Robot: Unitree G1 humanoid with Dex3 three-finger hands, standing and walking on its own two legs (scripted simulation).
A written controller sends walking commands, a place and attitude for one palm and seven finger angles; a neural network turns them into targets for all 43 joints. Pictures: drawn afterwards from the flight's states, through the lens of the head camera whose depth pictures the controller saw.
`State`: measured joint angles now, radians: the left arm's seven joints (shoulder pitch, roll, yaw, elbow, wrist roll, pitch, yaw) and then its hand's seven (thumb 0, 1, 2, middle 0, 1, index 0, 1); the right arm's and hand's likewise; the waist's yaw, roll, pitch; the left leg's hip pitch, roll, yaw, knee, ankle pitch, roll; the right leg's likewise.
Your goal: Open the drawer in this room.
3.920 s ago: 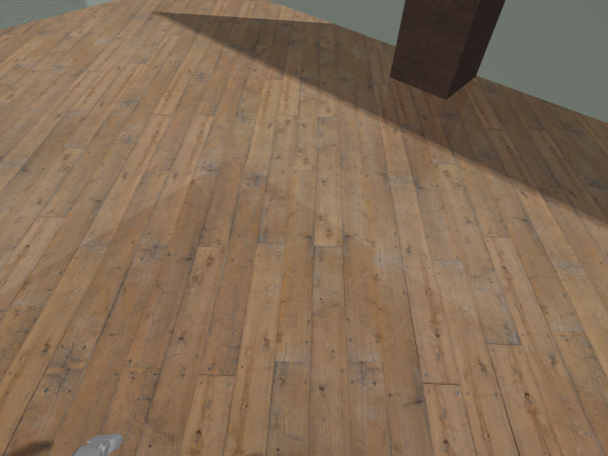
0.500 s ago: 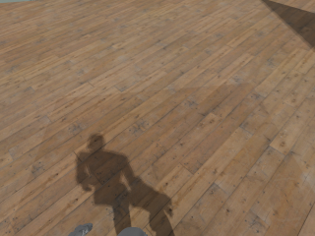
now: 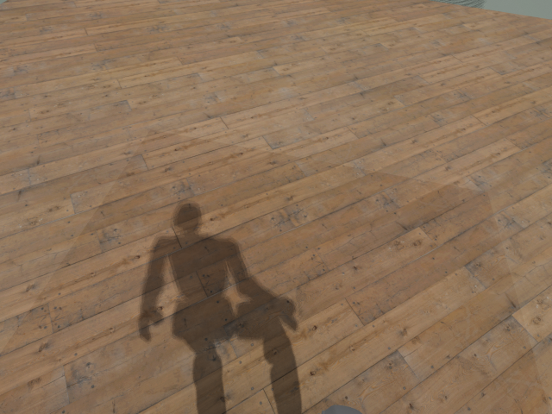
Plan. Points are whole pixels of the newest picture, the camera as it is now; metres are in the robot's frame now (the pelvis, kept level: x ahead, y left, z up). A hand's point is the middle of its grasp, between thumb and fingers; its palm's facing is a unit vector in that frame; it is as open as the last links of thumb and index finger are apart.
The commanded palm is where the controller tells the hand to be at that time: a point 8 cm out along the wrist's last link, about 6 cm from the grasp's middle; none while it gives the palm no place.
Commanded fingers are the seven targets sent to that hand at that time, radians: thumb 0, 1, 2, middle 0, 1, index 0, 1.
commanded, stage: turn or walk to find it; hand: left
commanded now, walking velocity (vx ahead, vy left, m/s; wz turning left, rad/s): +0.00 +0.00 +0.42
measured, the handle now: out of the picture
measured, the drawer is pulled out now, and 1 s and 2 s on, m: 0.00 0.00 0.00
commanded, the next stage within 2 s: none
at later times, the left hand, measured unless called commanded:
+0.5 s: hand out of the picture +0.01 +0.16 -0.15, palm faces +0.25 -0.94 -0.25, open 7.3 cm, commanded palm none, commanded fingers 0.00 0.90 0.90 -0.20 -0.30 -0.20 -0.30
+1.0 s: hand out of the picture -0.08 +0.22 -0.17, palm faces +0.45 -0.86 -0.24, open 7.3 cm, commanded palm none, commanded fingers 0.00 0.90 0.90 -0.20 -0.30 -0.20 -0.30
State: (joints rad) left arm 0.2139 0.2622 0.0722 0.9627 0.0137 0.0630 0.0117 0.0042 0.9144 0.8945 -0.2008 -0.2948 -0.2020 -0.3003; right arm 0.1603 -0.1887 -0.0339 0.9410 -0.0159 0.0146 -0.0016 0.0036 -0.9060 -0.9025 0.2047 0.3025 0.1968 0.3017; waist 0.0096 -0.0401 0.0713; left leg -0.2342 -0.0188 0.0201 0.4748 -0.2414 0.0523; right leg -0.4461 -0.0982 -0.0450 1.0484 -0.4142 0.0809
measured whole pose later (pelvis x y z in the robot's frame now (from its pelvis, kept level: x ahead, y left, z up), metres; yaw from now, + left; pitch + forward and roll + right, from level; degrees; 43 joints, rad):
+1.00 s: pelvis -0.06 +0.00 +0.00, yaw +25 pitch +0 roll -1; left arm 0.18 0.24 0.07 0.95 0.01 0.06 0.01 0.00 0.91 0.89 -0.20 -0.29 -0.20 -0.30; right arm 0.19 -0.18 -0.04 0.95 -0.02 0.02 0.00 0.00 -0.90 -0.90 0.21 0.30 0.20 0.30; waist -0.01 -0.02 0.06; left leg -0.24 -0.04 -0.02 0.45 -0.20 0.06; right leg -0.40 -0.07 -0.03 0.92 -0.43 0.08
